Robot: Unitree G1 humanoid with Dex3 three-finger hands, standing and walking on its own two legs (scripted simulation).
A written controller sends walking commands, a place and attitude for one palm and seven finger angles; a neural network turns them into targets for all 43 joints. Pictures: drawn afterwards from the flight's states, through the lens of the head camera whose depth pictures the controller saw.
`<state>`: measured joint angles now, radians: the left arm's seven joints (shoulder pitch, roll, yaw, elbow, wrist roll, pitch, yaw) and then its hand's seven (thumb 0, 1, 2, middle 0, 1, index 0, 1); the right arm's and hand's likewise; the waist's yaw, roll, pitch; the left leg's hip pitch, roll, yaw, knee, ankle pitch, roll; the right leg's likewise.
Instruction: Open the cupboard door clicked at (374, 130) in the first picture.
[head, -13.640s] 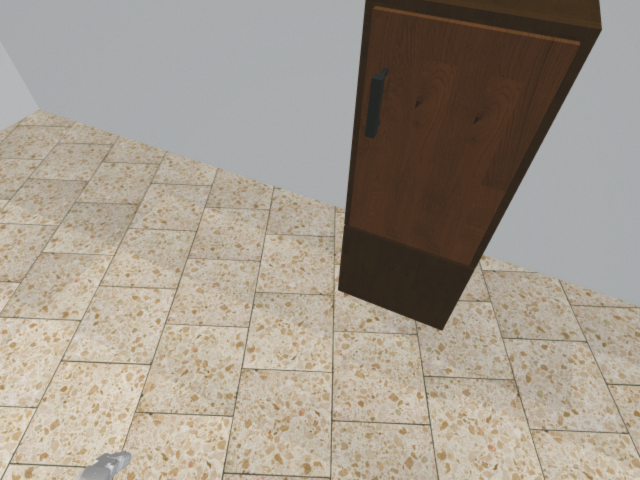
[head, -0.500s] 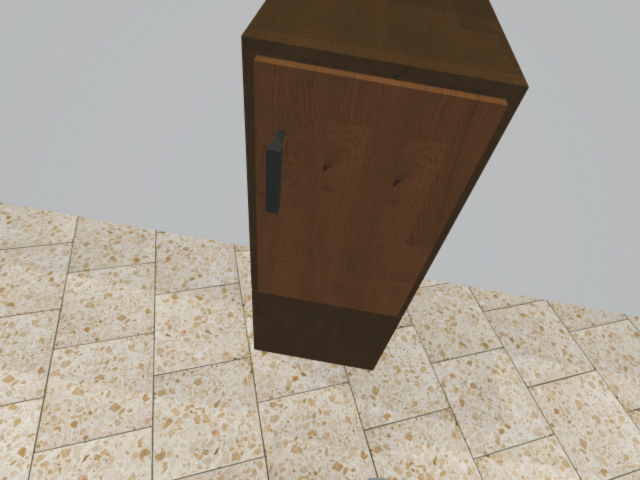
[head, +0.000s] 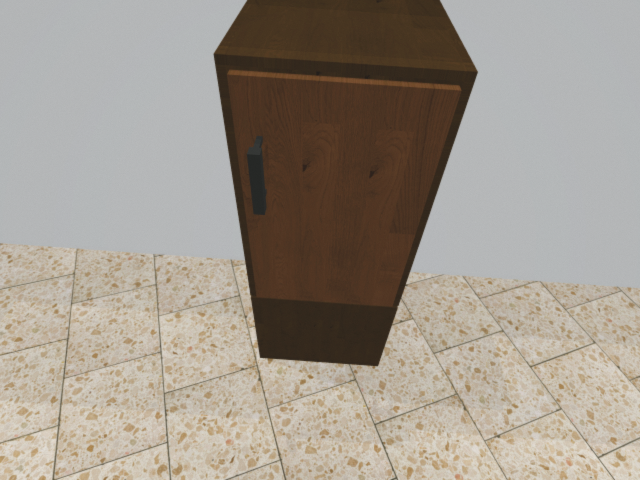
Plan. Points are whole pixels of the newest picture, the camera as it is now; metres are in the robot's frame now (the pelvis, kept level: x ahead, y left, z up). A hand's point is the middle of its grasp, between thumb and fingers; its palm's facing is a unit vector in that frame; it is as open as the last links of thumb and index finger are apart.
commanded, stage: come to a stop and stand still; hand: left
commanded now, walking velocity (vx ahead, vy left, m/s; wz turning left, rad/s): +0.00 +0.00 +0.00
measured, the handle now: (259, 176) +0.60 +0.14 +0.04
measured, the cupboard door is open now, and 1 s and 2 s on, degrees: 0 0 0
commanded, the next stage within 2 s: look again from close up in 0.22 s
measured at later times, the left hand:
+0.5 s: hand out of the picture -0.04 +0.14 -0.18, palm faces +0.03 -0.99 -0.16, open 7.4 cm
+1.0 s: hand (174, 477) +0.16 +0.19 -0.11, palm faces +0.19 -0.96 -0.21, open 7.4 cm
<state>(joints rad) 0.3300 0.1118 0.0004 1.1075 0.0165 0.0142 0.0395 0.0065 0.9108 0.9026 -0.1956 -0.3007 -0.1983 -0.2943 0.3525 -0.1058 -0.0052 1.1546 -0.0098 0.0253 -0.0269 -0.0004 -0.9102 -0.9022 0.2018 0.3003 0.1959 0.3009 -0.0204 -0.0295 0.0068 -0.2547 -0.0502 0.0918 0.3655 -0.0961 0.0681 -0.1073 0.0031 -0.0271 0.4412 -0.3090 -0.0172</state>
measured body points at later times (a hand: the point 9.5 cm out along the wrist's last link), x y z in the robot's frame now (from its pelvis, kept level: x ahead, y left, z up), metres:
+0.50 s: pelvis +0.01 -0.01 -0.01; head +0.01 -0.01 +0.44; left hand -0.04 +0.19 -0.17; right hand +0.00 -0.23 -0.17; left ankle +0.07 +0.07 -0.74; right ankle -0.04 -0.11 -0.74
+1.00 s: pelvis +0.03 +0.00 -0.01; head +0.04 +0.01 +0.44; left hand +0.14 +0.24 -0.09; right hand +0.11 -0.24 -0.13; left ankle +0.07 +0.07 -0.74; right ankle -0.04 -0.10 -0.73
